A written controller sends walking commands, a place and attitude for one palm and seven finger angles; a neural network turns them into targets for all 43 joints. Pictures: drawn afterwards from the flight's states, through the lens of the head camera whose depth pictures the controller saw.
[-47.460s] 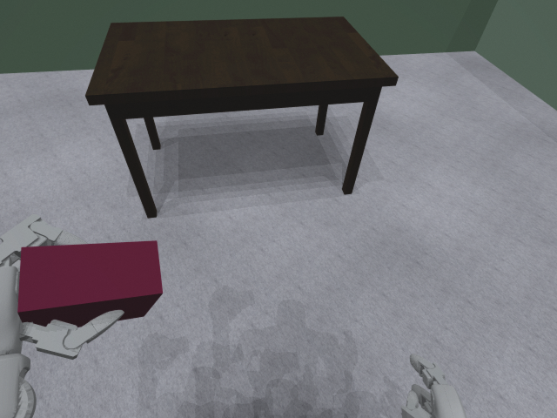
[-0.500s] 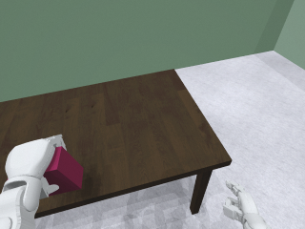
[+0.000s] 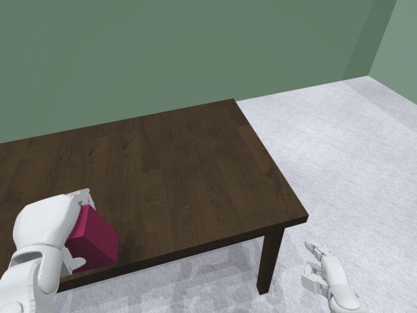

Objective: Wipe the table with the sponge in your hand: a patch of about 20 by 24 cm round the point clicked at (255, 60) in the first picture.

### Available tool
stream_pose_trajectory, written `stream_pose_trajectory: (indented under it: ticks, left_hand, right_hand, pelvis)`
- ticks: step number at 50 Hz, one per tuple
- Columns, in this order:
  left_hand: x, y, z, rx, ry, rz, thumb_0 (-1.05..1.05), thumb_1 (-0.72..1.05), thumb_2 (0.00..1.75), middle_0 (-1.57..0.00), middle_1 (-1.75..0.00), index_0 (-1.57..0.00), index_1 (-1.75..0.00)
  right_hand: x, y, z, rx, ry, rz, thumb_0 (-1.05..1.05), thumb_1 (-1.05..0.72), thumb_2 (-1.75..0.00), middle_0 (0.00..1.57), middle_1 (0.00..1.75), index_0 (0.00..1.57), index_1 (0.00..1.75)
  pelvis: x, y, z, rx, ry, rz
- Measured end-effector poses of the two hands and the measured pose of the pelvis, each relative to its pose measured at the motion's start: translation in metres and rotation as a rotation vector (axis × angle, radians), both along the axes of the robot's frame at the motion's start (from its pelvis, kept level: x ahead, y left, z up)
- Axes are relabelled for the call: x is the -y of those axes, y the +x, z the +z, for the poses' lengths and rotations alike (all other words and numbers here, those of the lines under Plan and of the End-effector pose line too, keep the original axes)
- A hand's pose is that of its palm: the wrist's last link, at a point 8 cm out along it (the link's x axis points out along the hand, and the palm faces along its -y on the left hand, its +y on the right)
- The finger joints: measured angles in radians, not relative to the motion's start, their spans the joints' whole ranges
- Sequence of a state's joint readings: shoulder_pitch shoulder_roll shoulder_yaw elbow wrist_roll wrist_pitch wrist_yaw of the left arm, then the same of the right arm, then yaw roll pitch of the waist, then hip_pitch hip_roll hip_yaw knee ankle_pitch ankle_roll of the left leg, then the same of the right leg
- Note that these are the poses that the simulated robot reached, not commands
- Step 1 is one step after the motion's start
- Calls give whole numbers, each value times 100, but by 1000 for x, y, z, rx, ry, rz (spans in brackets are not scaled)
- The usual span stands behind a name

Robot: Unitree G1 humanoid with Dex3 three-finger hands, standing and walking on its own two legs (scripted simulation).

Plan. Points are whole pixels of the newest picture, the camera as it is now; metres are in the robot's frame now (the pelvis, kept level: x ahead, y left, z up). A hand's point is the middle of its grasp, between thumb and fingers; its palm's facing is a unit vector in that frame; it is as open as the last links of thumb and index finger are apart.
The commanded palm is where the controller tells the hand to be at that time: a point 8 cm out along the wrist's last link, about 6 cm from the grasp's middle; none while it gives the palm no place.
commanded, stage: step back with the hand held close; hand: left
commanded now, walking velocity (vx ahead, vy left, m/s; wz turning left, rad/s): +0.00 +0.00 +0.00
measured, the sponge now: (80, 246) +0.18 +0.28 +0.06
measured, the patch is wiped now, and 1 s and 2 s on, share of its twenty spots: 1.00 1.00 1.00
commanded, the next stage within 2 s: stop stepping back and stand still in 1.58 s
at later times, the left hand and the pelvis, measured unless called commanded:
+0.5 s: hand (63, 230) +0.17 +0.27 +0.14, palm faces +0.34 -0.84 -0.42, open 9.6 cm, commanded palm +0.12 +0.31 +0.17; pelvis -0.03 +0.02 -0.01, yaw +1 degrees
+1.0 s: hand (35, 246) +0.14 +0.28 +0.15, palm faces +0.42 -0.82 -0.39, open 9.6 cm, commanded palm +0.09 +0.31 +0.17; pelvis -0.06 +0.03 -0.02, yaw +2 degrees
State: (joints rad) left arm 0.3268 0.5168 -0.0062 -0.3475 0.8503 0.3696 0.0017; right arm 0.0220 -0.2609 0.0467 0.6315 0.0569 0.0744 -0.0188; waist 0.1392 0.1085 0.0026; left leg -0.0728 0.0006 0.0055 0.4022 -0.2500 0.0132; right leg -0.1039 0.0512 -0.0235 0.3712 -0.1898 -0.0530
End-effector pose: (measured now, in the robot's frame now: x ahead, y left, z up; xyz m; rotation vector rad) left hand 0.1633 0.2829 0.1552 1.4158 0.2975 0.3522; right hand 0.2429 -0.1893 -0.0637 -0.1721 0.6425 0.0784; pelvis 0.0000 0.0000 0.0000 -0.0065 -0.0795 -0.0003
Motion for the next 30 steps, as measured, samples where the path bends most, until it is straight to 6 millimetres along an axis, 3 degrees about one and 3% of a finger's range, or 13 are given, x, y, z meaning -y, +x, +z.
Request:
stream_pose_trajectory:
  ticks: [5,7,9,13,18,23,30]
  left_hand:
    - [0,-2,-2,-3,-6,8,-2,-48,108,-74,-135,-79,-139]
    - [-1,0,-2,135,-384,-40,-2,-48,108,-74,-135,-79,-139]
    - [-1,2,0,269,-633,-109,-2,-48,108,-74,-135,-79,-139]
    - [3,-3,7,459,-835,-222,-2,-48,108,-74,-135,-79,-139]
    - [-3,-13,8,530,-883,-276,-2,-48,108,-74,-135,-78,-139]
    - [-21,-23,2,528,-865,-259,-2,-48,108,-74,-135,-78,-139]
    - [-30,-41,5,564,-830,-284,-2,-48,108,-74,-135,-78,-139]
  right_hand:
    - [6,-5,-2,-5,-7,-13,1,-90,-90,20,30,20,30]
    - [7,-9,2,19,-9,-22,1,-90,-90,20,30,20,30]
    - [10,-18,5,41,-20,-36,1,-90,-90,20,30,20,30]
    - [22,-48,1,4,-75,-92,1,-90,-90,21,30,20,30]
    - [40,-93,-15,-115,-140,-190,1,-90,-90,21,30,20,30]
    - [44,-128,-25,-184,-172,-250,1,-90,-90,20,30,20,30]
    - [27,-140,-25,-138,-163,-233,1,-90,-90,20,30,20,30]
  pelvis:
    - [2,-2,0,2,0,-1]
    - [2,-5,-1,-11,-6,8]
    - [4,-7,-3,-34,-9,17]
    - [2,-11,-6,-74,-10,25]
    - [-8,-17,-10,-99,-11,27]
    - [-19,-27,-14,-109,-13,24]
    - [-27,-43,-18,-108,-7,14]
